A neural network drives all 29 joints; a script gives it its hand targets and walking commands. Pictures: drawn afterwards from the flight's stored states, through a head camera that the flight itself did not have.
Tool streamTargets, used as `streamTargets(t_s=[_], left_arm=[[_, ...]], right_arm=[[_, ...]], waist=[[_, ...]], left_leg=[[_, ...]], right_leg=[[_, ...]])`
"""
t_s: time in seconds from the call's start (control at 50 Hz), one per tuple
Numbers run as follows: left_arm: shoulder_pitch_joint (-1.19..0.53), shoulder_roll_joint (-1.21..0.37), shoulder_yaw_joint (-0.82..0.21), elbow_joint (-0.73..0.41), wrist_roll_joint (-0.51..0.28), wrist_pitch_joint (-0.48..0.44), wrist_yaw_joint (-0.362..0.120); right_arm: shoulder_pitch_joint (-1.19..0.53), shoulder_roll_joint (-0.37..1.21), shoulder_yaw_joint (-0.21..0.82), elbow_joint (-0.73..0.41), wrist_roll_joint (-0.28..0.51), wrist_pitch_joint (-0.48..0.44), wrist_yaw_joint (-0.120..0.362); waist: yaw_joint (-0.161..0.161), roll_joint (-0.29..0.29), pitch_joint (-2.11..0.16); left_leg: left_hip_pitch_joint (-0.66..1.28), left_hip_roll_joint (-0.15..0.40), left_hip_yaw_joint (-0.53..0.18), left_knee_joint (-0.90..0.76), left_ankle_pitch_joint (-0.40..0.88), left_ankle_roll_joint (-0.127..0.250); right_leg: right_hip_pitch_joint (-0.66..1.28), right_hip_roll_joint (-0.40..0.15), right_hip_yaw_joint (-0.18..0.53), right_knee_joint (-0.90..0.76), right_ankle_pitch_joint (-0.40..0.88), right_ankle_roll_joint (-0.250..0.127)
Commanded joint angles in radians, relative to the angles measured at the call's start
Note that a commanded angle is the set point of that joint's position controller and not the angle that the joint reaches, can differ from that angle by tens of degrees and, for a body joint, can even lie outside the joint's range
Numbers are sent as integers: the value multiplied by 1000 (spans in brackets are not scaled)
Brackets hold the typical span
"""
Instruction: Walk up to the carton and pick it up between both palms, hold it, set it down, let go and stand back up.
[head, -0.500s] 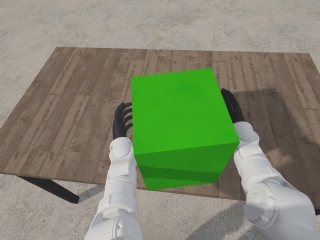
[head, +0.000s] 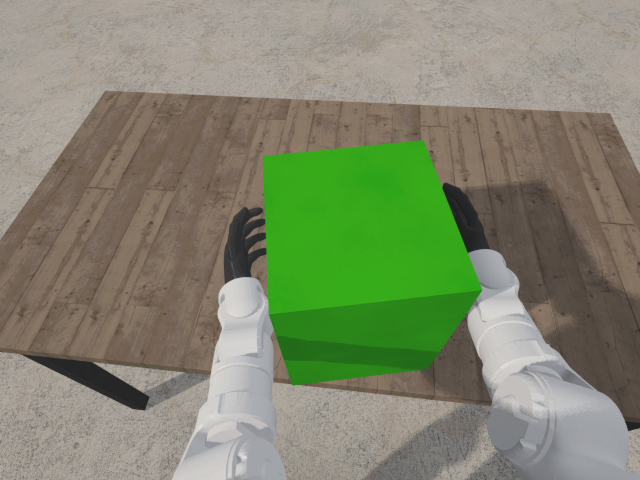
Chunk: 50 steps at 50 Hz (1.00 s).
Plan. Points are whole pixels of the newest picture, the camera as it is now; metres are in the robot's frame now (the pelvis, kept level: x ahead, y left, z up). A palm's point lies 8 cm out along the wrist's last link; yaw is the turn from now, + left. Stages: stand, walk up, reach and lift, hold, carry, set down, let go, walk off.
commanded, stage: set down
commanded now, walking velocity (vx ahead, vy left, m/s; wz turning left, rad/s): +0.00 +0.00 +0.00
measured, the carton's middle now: (352, 272) +0.39 +0.05 +0.01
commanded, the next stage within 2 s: none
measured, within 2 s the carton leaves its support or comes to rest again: neither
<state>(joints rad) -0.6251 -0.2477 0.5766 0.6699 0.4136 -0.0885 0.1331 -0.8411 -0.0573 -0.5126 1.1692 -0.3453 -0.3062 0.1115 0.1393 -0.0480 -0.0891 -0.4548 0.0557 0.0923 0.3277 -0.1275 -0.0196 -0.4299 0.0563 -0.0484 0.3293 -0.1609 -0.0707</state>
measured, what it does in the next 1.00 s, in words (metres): stands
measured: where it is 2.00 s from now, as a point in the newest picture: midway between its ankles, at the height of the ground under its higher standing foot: outside the picture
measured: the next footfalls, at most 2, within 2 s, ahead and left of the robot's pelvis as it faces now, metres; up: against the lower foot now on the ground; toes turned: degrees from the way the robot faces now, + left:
none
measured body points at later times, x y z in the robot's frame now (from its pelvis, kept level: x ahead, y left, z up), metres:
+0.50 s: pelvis -0.01 +0.00 -0.01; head +0.10 -0.01 +0.42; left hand +0.37 +0.22 +0.00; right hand +0.49 -0.09 +0.02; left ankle +0.00 +0.13 -0.74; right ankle -0.02 -0.07 -0.74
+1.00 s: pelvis -0.03 +0.00 -0.01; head +0.05 -0.02 +0.44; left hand +0.38 +0.23 +0.10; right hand +0.49 -0.12 +0.11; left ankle +0.00 +0.13 -0.74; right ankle -0.02 -0.07 -0.74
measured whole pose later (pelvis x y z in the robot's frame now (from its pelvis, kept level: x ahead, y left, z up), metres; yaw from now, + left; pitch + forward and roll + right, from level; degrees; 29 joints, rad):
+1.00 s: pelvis -0.03 +0.00 -0.01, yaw +0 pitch +18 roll +0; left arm -0.80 0.02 0.22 0.70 -0.06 0.22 0.25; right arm -1.05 -0.42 0.12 1.16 0.36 0.04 0.09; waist 0.22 0.02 -0.19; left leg -0.61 0.07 0.06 0.40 -0.11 -0.03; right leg -0.57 0.08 -0.04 0.39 -0.14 -0.08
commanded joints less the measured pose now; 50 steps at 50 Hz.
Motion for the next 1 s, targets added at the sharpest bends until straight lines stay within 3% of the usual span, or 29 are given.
streamTargets(t_s=[0.0, 0.06, 0.1, 0.12, 0.16, 0.24, 0.28, 0.3, 0.36, 0.42, 0.5, 0.6, 0.68, 0.86, 0.98], left_arm=[[-365, -222, -205, -4, 30, -12, -31], [-399, -199, -201, -18, 13, -22, -23], [-400, -163, -187, -26, 16, -30, -13], [-407, -103, -191, -24, 4, -31, 1], [-402, 15, -210, -7, -45, -42, 45], [-475, 156, -309, 12, -220, -60, 125], [-473, 195, -330, 59, -281, -77, 132], [-433, 222, -352, 43, -298, -89, 130], [-461, 266, -347, 73, -329, -127, 118], [-482, 294, -355, 73, -365, -147, 108], [-527, 307, -394, -13, -427, -136, 107], [-547, 322, -425, -143, -485, -50, 96], [-529, 343, -397, -179, -467, 29, 76], [-587, 386, -341, -183, -453, 205, 102], [-679, 418, -358, -220, -488, 309, 130]], right_arm=[[-401, 285, 146, -6, -29, -5, 50], [-443, 240, 135, -20, -13, -8, 33], [-436, 204, 143, -21, -1, -3, 30], [-427, 133, 129, -22, 14, 2, 23], [-455, -7, 186, -33, 98, 9, -2], [-553, -184, 388, -5, 368, 43, -61], [-582, -231, 458, -20, 448, 33, -80], [-609, -305, 462, -70, 467, 9, -93], [-640, -364, 509, -30, 524, -9, -108], [-656, -408, 536, 9, 565, -11, -104], [-694, -458, 549, -6, 611, 2, -82], [-719, -489, 571, -93, 662, 59, -44], [-713, -498, 595, -147, 692, 109, -20], [-744, -509, 605, -212, 709, 252, -15], [-787, -530, 582, -233, 706, 337, -34]], waist=[[42, -47, -465], [24, -56, -458], [42, -48, -482], [35, -27, -513], [57, -19, -564], [81, 8, -720], [90, -18, -787], [104, -11, -834], [94, -48, -877], [83, -73, -903], [63, -80, -972], [40, -108, -1018], [52, -126, -973], [93, -135, -794], [88, -102, -764]], left_leg=[[154, -25, 34, 29, 344, 53], [144, -30, 32, 30, 334, 50], [152, -29, 38, 30, 327, 50], [163, -28, 36, 33, 325, 40], [149, -28, 33, 52, 354, 36], [91, -21, 11, 117, 373, 11], [70, -23, 10, 169, 398, -1], [53, -20, -1, 184, 461, -15], [-11, -29, 0, 209, 463, -33], [-56, -23, 0, 213, 421, -40], [-75, -20, -3, 226, 403, -49], [-74, -29, -33, 219, 391, -42], [-55, -34, -55, 176, 366, -30], [-6, -26, -45, 80, 237, -11], [48, -25, -45, 78, 204, -17]], right_leg=[[311, -52, 19, 19, 337, 67], [296, -51, 21, 11, 337, 73], [297, -48, 23, 11, 317, 65], [283, -44, 25, 13, 295, 61], [276, -34, 41, 20, 302, 55], [251, -8, 60, 59, 333, 38], [239, -1, 61, 89, 394, 41], [294, 10, 55, 114, 491, 41], [333, 11, 57, 168, 578, 65], [341, 7, 68, 191, 608, 72], [334, 5, 74, 207, 658, 78], [360, -14, 79, 211, 760, 101], [385, -32, 77, 195, 776, 130], [371, -21, 83, 119, 468, 111], [337, -13, 86, 90, 382, 91]])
